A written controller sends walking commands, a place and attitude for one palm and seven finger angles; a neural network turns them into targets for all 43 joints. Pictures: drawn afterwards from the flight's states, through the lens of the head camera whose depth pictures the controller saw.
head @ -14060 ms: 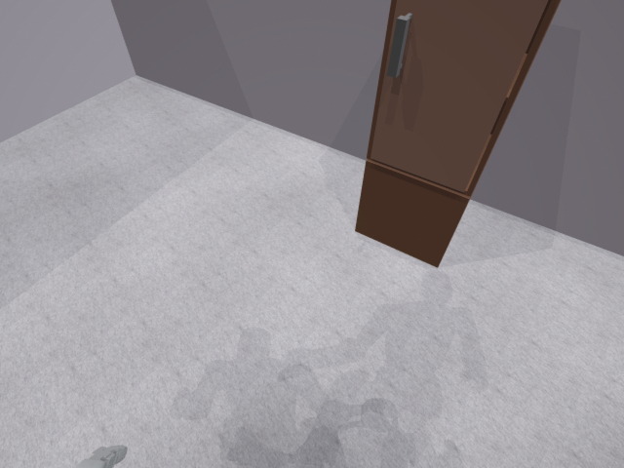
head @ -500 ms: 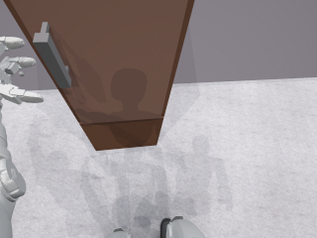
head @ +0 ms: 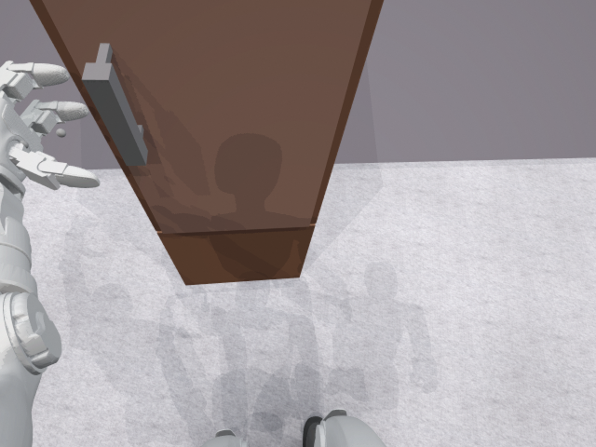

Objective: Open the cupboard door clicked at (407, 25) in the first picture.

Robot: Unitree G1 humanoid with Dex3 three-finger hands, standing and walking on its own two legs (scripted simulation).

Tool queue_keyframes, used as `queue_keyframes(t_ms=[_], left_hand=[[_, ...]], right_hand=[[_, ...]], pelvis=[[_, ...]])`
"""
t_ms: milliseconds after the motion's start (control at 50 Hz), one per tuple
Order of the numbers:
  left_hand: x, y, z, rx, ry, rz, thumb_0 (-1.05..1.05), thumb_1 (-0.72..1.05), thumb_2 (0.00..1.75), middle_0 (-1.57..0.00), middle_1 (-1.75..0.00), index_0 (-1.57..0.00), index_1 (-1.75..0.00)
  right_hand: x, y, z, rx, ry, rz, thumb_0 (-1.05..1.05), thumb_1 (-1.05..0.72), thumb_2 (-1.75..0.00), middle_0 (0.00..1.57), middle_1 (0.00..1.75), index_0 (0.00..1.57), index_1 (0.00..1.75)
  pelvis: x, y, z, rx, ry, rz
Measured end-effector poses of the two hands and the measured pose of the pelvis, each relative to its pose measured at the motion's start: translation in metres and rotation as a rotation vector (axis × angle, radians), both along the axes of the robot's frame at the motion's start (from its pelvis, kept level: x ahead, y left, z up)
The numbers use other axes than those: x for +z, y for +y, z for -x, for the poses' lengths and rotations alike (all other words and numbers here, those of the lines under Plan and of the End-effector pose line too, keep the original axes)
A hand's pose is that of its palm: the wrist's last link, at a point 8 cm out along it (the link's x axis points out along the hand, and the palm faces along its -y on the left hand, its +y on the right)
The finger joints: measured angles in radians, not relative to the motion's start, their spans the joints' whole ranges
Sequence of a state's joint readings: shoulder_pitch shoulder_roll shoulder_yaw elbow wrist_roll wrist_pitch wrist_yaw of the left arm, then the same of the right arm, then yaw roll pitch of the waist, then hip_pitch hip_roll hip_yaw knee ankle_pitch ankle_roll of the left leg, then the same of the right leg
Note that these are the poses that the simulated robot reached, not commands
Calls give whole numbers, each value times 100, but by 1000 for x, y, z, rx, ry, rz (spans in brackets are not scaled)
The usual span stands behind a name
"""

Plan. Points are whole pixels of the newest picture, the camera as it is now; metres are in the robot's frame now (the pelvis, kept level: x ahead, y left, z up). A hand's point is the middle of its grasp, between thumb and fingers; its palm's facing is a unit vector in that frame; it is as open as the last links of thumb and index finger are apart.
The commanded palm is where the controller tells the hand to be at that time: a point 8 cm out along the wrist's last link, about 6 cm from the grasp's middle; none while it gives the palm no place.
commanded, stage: slide the fingers in behind the handle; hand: left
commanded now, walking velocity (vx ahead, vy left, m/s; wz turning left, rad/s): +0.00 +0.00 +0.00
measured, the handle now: (122, 108) +0.53 +0.20 +0.10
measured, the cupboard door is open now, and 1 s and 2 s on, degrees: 0 0 0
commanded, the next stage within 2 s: close the thumb around the handle in 1.58 s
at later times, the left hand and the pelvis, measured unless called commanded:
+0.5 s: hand (84, 139) +0.47 +0.24 +0.10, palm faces +0.03 -1.00 -0.01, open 14.2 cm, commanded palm +0.45 +0.27 +0.10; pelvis +0.00 +0.00 +0.00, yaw +0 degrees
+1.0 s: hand (118, 141) +0.47 +0.20 +0.10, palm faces +0.02 -1.00 +0.00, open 14.0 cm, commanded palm +0.44 +0.24 +0.10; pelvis -0.01 -0.01 +0.00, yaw +0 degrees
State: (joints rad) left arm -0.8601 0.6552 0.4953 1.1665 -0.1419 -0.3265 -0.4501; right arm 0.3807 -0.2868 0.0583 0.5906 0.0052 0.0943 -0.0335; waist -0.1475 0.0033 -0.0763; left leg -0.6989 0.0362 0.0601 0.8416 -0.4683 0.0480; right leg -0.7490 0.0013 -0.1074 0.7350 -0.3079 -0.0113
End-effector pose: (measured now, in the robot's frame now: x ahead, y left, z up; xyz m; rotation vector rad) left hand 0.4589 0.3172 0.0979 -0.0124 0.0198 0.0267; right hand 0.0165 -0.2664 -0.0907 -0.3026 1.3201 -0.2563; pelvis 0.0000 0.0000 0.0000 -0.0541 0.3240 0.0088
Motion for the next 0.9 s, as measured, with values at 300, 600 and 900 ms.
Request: queue_keyframes(t_ms=[300, 600, 900], left_hand=[[0, -16, 0, 3, -4, 9, -1, -50, 30, -29, -120, -30, -120], [2, -46, 10, -22, -8, -10, -1, -50, 30, -29, -120, -28, -119], [8, -59, 12, 6, -35, -30, -1, -50, 30, -30, -120, -30, -120]], right_hand=[[-1, 3, 19, -27, 33, -23, 0, -90, -90, 21, 30, 20, 30], [-5, 0, 5, 3, -27, -39, 0, -91, -90, 21, 30, 20, 30], [-7, -5, 11, -7, -55, -58, 0, -91, -90, 21, 30, 20, 30]], pelvis=[[1, 0, 0, -6, -5, -4], [3, -4, 5, 5, -33, -11], [2, -11, 11, -9, -40, -23]])
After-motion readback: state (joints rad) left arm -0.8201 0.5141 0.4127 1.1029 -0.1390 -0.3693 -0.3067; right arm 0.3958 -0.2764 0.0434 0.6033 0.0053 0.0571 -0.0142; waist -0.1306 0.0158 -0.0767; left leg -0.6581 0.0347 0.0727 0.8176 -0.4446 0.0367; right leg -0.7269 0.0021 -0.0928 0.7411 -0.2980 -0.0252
